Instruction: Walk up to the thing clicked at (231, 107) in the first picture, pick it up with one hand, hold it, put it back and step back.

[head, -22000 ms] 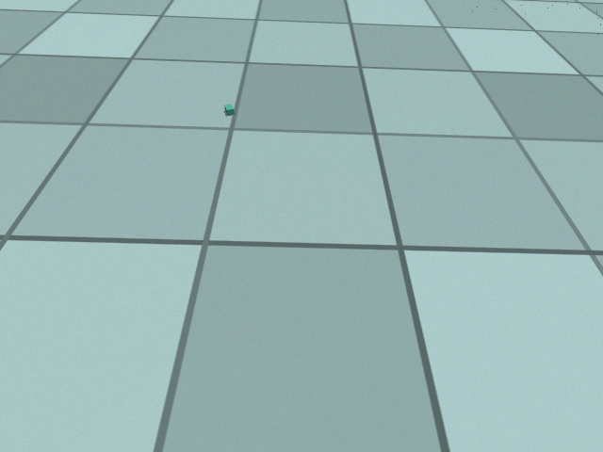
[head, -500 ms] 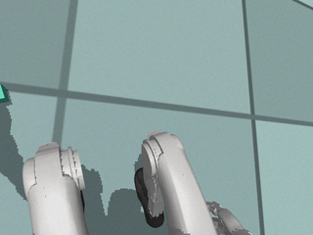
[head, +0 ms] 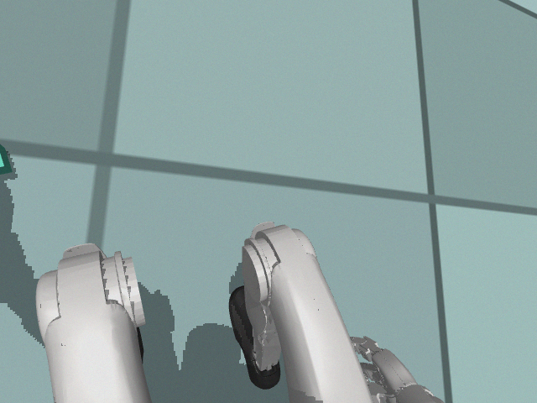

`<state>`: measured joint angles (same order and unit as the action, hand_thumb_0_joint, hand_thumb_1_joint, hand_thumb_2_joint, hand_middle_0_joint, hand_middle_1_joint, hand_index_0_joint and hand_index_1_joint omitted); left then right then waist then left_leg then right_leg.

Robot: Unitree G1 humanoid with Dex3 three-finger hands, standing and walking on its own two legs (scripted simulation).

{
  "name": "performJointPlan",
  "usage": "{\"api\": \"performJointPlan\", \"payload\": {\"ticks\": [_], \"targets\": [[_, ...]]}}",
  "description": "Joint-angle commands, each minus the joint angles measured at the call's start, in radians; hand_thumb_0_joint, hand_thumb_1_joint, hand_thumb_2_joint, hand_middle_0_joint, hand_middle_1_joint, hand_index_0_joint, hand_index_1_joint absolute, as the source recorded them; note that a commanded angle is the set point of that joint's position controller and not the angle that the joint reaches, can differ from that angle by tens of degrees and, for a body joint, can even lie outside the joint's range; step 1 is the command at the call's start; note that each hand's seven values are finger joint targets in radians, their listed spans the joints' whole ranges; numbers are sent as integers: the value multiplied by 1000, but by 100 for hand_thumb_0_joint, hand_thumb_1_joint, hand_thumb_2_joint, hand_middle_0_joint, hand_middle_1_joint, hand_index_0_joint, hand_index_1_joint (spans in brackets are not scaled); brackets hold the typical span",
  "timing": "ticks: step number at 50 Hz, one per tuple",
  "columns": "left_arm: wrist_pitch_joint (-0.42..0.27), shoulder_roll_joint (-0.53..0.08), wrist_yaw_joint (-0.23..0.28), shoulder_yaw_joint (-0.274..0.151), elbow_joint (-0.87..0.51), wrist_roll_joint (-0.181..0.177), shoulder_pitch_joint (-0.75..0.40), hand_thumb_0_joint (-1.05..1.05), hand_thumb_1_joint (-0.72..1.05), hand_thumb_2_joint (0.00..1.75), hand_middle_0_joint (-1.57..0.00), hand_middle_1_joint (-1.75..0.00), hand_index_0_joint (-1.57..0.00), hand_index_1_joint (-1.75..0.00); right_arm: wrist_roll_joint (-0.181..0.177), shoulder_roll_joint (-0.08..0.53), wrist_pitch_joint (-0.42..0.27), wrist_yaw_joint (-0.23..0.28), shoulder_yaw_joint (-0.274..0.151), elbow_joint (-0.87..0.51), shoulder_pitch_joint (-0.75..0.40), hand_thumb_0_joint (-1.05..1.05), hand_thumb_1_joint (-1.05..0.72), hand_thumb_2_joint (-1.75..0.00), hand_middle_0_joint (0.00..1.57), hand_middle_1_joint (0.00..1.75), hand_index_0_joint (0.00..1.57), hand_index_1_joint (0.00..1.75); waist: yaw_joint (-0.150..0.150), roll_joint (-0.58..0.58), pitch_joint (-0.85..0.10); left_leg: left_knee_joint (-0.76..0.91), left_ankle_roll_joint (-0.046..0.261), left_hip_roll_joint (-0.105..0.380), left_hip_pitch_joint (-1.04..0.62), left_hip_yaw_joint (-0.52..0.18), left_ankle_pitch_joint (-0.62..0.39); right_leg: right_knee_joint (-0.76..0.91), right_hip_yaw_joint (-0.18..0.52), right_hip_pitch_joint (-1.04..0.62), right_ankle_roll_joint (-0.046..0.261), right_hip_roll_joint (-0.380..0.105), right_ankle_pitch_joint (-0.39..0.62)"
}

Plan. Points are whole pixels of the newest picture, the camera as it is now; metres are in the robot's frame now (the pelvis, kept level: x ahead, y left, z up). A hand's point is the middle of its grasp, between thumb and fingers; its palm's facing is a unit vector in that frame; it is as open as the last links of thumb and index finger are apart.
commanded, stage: rise first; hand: left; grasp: from above
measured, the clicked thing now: out of the picture +0.46 +0.37 -0.30
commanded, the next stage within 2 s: approach in 1.92 s
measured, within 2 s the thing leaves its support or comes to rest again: neither
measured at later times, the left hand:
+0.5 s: hand out of the picture +0.42 +0.40 -0.17, palm faces -0.41 -0.15 -0.90, open 12.8 cm
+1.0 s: hand out of the picture +0.42 +0.40 -0.17, palm faces -0.41 -0.15 -0.90, open 12.9 cm
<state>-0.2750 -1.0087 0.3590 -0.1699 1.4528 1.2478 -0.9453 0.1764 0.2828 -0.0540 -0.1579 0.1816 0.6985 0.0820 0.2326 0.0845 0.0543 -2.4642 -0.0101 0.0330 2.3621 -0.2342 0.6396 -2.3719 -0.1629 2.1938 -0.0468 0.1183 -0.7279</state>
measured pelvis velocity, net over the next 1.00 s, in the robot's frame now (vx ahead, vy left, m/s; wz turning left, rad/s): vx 0.00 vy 0.00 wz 0.00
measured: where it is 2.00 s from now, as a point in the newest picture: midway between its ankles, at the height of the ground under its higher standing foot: (197, 367)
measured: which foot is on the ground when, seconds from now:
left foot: down 0.00-1.00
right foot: down 0.00-1.00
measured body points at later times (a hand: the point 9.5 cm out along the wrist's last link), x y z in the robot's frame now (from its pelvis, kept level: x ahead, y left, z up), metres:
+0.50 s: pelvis +0.00 +0.00 +0.00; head +0.24 +0.12 +0.36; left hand +0.44 +0.41 -0.12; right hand +0.09 -0.26 -0.09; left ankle +0.08 +0.13 -0.28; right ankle +0.10 -0.11 -0.28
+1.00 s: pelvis +0.00 +0.00 +0.00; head +0.24 +0.12 +0.36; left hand +0.44 +0.40 -0.12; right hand +0.10 -0.26 -0.09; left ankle +0.08 +0.13 -0.28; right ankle +0.10 -0.11 -0.28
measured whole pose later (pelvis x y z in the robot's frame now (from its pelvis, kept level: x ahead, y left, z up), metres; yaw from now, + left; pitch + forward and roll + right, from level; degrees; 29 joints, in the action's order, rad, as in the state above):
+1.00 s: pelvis +0.00 +0.00 +0.00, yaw +0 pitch +29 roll -12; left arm -0.29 -0.98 0.36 -0.18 1.43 1.24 -0.92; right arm 0.17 0.28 -0.05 -0.17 0.19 0.69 0.09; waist 0.23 0.08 0.05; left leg -2.46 -0.01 0.03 2.36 -0.23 0.64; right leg -2.37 -0.16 2.19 -0.05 0.12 -0.72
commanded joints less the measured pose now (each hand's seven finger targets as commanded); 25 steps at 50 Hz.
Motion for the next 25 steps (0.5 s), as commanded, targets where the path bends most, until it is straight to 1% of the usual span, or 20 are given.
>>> {"api": "performJointPlan", "payload": {"ticks": [1,2,3,5,6,8,9,10,11,12,14,16,18,19,20,21,22,23,24,25], "targets": [[0,-292,27,-40,-157,-24,-256,0,-28,78,-32,-76,-32,-77,-6,284,-4,10,-86,-4,193,0,-89,-90,20,30,20,30,-9,-463,-686,244,25,23,-627,92,-157,232,-73,-223,72,1,258],[-1,-291,25,-44,-177,-29,-258,0,-28,79,-33,-75,-32,-76,-3,285,-3,8,-82,-6,190,0,-89,-90,20,30,20,30,-12,-486,-714,249,22,24,-647,89,-176,224,-76,-239,72,2,270],[1,-296,24,-49,-166,-29,-237,0,-29,79,-32,-76,-31,-77,-6,284,-1,8,-84,-9,183,0,-89,-90,20,30,20,30,-19,-483,-713,241,25,24,-634,95,-179,226,-74,-240,72,3,275],[8,-289,23,-56,-178,-34,-217,0,-28,78,-32,-76,-31,-77,-7,281,0,4,-85,-10,192,0,-89,-90,20,30,20,30,-20,-474,-704,241,26,23,-632,96,-195,227,-71,-244,70,1,287],[7,-300,23,-69,-213,-36,-225,0,-28,78,-33,-75,-32,-76,-8,279,3,3,-85,-14,189,0,-89,-90,20,30,20,30,-29,-490,-733,245,25,22,-641,102,-203,229,-68,-260,71,3,294],[13,-295,22,-71,-189,-38,-197,0,-27,77,-34,-74,-33,-75,-10,273,5,1,-85,-17,186,0,-89,-90,20,30,20,30,-28,-457,-697,237,32,21,-600,110,-183,244,-62,-259,69,6,281],[11,-294,25,-74,-206,-41,-212,0,-28,78,-33,-74,-32,-75,-11,275,9,0,-85,-14,186,0,-89,-90,20,30,20,30,-31,-459,-692,240,32,19,-575,116,-169,248,-61,-267,70,5,272],[14,-275,23,-67,-175,-41,-179,0,-29,79,-31,-76,-30,-77,-12,271,10,0,-88,-15,181,0,-89,-89,20,30,20,30,-27,-435,-678,236,34,20,-564,114,-154,248,-61,-253,70,7,262],[12,-272,21,-58,-175,-44,-185,0,-30,79,-31,-77,-30,-77,-11,270,10,-1,-85,-14,176,0,-89,-89,20,30,20,30,-26,-424,-673,229,37,20,-552,117,-146,256,-57,-252,69,9,254],[10,-257,24,-54,-175,-47,-193,0,-31,81,-30,-77,-29,-78,-11,270,11,0,-85,-12,184,0,-89,-89,20,30,20,30,-16,-422,-670,234,36,18,-546,116,-136,258,-59,-262,69,8,249],[8,-265,25,-55,-174,-43,-197,0,-32,81,-29,-78,-28,-79,-13,271,8,0,-89,-7,186,0,-89,-89,20,30,20,30,-19,-407,-660,238,36,20,-547,108,-124,252,-63,-240,72,9,237],[2,-249,20,-38,-173,-47,-214,0,-32,82,-29,-77,-28,-78,-12,276,5,-1,-90,-10,188,0,-89,-89,20,30,20,30,1,-396,-633,237,35,20,-544,101,-113,252,-65,-230,70,5,228],[-8,-279,24,-50,-175,-37,-227,0,-31,81,-31,-75,-30,-76,-13,279,4,3,-89,-6,186,0,-89,-89,20,30,20,30,-2,-398,-649,232,35,20,-549,101,-114,253,-63,-237,69,7,230],[-11,-293,27,-58,-169,-37,-237,0,-30,81,-32,-75,-30,-76,-12,278,0,3,-86,-7,188,0,-89,-89,20,30,20,30,0,-395,-638,231,35,20,-544,102,-110,254,-61,-239,69,5,225],[-16,-297,32,-63,-183,-42,-254,0,-30,80,-31,-76,-30,-77,-12,281,0,2,-85,-8,188,0,-89,-89,20,30,20,30,-2,-402,-654,235,33,21,-554,98,-109,249,-66,-241,69,3,224],[-15,-283,34,-52,-159,-31,-239,0,-32,82,-30,-77,-29,-78,-9,274,-2,2,-82,-3,187,0,-89,-90,20,30,20,30,-2,-414,-646,234,32,20,-561,101,-113,249,-64,-238,71,4,224],[-20,-283,35,-50,-162,-31,-261,0,-31,81,-31,-76,-30,-78,-6,276,-5,2,-82,0,190,0,-89,-90,20,30,20,30,8,-423,-643,232,31,21,-562,101,-114,248,-65,-236,71,4,226],[-17,-294,37,-58,-166,-22,-250,0,-32,81,-30,-77,-29,-78,-4,276,-6,2,-79,-1,193,0,-89,-90,20,30,20,30,0,-432,-660,230,31,21,-581,103,-139,250,-65,-251,68,5,246],[-16,-308,40,-67,-181,-24,-263,0,-31,81,-30,-77,-29,-78,-6,279,-6,3,-81,-1,196,0,-89,-90,20,30,20,30,-4,-447,-682,236,29,21,-600,101,-151,241,-67,-246,71,3,252],[-12,-287,37,-48,-149,-21,-251,0,-32,82,-30,-77,-29,-78,-5,278,-8,3,-82,-2,190,0,-89,-90,20,30,20,30,0,-452,-669,233,28,23,-602,100,-150,239,-67,-229,71,3,252]]}}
